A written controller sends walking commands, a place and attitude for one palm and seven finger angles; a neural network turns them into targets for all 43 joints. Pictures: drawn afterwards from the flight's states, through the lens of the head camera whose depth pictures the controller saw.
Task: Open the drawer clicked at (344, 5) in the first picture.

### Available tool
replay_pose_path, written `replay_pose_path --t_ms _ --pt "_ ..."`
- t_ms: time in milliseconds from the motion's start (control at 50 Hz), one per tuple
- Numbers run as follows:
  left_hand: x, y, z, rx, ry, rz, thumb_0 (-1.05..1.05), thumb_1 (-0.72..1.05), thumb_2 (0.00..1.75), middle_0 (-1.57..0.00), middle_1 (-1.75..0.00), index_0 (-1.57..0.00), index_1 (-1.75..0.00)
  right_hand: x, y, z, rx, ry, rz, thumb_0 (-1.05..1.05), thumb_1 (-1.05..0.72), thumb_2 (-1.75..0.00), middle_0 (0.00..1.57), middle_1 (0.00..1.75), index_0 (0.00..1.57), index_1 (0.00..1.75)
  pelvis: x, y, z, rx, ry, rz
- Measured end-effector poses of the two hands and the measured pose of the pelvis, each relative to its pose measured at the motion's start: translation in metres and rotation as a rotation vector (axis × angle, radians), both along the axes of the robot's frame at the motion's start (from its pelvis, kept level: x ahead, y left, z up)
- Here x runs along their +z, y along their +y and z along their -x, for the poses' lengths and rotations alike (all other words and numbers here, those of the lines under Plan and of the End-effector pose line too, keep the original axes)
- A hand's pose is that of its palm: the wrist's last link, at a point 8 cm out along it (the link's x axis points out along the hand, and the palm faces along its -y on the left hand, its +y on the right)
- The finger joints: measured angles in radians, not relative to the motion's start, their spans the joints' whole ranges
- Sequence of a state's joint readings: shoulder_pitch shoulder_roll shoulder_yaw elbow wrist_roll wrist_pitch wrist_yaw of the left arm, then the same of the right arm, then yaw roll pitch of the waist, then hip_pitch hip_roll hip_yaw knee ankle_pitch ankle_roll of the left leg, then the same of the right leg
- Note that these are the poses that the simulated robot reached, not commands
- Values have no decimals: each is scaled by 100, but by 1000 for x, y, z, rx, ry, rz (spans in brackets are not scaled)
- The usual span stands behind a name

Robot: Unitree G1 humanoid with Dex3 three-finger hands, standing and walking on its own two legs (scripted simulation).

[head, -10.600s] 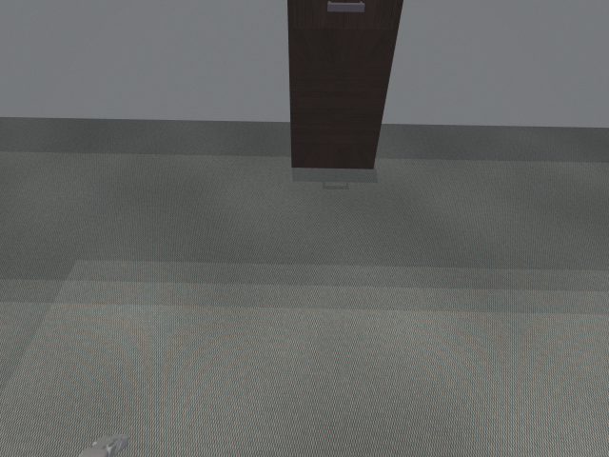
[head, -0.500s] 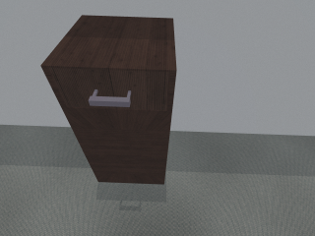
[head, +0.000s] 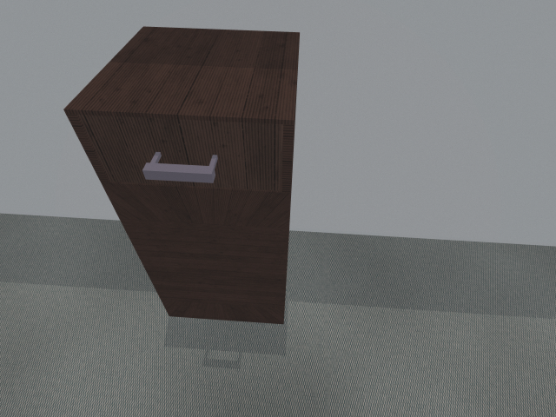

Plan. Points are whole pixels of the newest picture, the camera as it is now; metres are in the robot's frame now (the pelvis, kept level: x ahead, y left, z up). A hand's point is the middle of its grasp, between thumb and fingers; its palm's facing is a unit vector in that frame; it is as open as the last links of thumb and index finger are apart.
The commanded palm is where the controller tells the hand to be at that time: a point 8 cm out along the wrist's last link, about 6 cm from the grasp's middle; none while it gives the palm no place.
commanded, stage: come to a stop and stand still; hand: left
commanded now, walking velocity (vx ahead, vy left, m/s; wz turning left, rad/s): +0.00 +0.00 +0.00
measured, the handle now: (182, 165) +0.57 +0.22 +0.03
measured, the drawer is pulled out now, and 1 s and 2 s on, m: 0.00 0.00 0.00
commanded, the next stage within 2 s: look again from close up in 0.04 s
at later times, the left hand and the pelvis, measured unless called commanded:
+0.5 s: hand out of the picture +0.01 +0.22 -0.18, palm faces +0.04 -0.98 -0.20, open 7.4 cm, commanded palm none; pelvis +0.01 +0.04 -0.01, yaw +0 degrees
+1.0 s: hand (120, 345) +0.22 +0.24 -0.01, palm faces +0.05 -0.53 -0.85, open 7.8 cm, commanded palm +0.14 +0.27 -0.02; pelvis -0.01 +0.05 -0.02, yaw -1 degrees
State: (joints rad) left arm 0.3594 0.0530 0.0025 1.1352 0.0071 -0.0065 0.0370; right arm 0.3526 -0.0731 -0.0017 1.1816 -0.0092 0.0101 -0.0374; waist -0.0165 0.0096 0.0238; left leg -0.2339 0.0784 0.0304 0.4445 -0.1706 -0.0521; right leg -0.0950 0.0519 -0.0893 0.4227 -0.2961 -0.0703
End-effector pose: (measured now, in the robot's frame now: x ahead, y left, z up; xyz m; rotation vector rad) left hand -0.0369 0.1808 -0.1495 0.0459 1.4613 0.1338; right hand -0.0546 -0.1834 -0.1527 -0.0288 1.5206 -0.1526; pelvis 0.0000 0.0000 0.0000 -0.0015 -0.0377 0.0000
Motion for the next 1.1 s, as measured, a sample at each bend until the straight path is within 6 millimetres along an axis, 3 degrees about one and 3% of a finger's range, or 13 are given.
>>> replay_pose_path --t_ms 200,360,540,760,800,840,920,960,1020,1100 --pt "4 15 6 -3 -1 -46 0 91 90 -20 -30 -20 -30 -1 -17 -40 41 -75 43 2 -93 -90 20 30 20 30 -2 6 -5 -7 17 14" --pt "-7 57 -13 -28 -36 -72 0 91 90 -20 -30 -20 -30 4 -12 -64 65 -172 100 2 -93 -90 20 30 19 30 -8 27 -8 6 19 18" --pt "-3 90 -48 -54 -123 -90 0 91 90 -20 -30 -20 -30 8 7 -67 94 -177 104 1 -94 -90 20 30 19 30 -6 47 -7 0 15 9" --pt "0 98 -46 -76 -76 -87 0 91 90 -20 -30 -20 -30 8 23 -53 86 -121 79 1 -92 -90 20 30 20 30 -2 57 -8 -5 34 3" --pt "20 102 -72 -175 -199 -148 1 91 90 -20 -30 -20 -30 13 18 -59 84 -202 102 1 -93 -90 20 30 20 30 -3 58 -6 -12 44 -1" --pt "57 110 -114 -229 -437 -275 2 90 89 -21 -31 -21 -31 18 12 -73 75 -341 135 2 -93 -90 20 30 20 30 -4 57 -3 -15 56 -20" --pt "136 103 -193 -426 -830 -546 2 86 87 -21 -34 -21 -33 21 -3 -118 86 -589 150 2 -92 -90 20 30 20 30 -13 53 6 12 76 -50" --pt "169 93 -219 -555 -966 -701 1 83 86 -21 -36 -21 -35 24 -10 -145 113 -685 147 1 -92 -90 20 30 20 30 -17 52 11 8 86 -41" --pt "194 76 -234 -732 -1072 -901 1 77 84 -21 -39 -21 -39 35 -19 -185 121 -794 139 1 -92 -90 20 30 20 30 -21 47 14 -27 112 -41" --pt "174 55 -217 -906 -1033 -984 0 68 80 -21 -45 -21 -44 55 -28 -227 175 -843 124 1 -91 -90 20 30 20 30 -27 33 16 -49 135 -58"
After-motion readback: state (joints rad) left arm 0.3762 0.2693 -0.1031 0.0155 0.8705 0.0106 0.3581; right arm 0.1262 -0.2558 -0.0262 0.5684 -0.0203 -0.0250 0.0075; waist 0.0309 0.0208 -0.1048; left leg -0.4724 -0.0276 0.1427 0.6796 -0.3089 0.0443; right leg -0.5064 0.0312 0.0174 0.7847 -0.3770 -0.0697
